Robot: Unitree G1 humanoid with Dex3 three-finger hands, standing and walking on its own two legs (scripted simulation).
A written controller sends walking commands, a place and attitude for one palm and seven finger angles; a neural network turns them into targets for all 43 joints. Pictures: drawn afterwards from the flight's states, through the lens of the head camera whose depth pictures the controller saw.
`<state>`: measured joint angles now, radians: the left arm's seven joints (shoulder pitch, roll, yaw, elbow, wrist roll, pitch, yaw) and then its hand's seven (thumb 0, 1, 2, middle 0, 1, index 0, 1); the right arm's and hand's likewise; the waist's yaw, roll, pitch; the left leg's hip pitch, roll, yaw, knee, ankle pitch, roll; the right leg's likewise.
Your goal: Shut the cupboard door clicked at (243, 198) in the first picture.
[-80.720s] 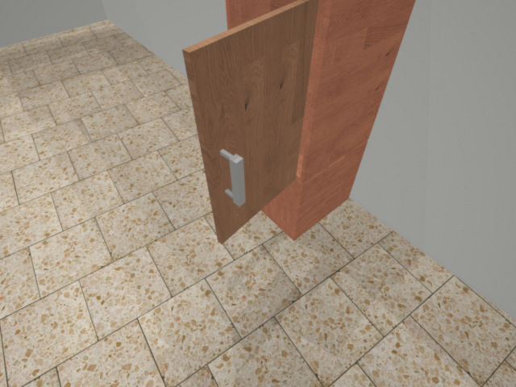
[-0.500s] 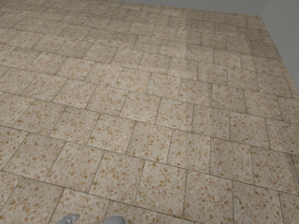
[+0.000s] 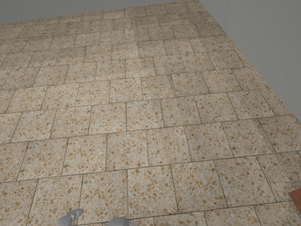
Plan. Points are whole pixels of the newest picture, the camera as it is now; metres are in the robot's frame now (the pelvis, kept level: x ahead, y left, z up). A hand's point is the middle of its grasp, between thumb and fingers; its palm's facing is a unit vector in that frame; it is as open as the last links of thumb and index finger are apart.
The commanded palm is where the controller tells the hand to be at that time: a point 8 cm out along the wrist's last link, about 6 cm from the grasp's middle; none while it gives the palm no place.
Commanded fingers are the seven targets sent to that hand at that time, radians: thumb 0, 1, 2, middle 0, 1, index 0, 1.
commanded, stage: turn to face it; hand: left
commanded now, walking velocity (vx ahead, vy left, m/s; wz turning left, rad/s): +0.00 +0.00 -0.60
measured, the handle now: out of the picture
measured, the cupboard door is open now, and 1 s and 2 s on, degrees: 4 4 4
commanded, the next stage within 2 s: take the last steps up to it in 1.94 s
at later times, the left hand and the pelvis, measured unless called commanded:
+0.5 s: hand (91, 212) +0.17 +0.20 -0.15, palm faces -0.25 -0.95 -0.20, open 7.4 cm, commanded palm none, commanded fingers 0.00 0.90 0.90 -0.20 -0.30 -0.20 -0.30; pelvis +0.03 +0.02 +0.02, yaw -18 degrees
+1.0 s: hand (124, 192) +0.23 +0.11 -0.17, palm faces -0.53 -0.82 -0.21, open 7.4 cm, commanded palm none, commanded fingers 0.00 0.90 0.90 -0.20 -0.30 -0.20 -0.30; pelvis +0.05 -0.01 +0.00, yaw -34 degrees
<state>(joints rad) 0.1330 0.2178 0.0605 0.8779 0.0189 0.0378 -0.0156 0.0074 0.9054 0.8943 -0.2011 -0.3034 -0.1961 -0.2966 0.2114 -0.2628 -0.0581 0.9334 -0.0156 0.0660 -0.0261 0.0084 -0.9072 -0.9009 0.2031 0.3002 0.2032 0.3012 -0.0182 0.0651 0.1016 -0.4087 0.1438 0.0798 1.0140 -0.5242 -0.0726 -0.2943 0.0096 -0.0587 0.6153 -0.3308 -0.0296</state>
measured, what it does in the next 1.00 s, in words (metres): steps on the spot, turning right: left foot, then right foot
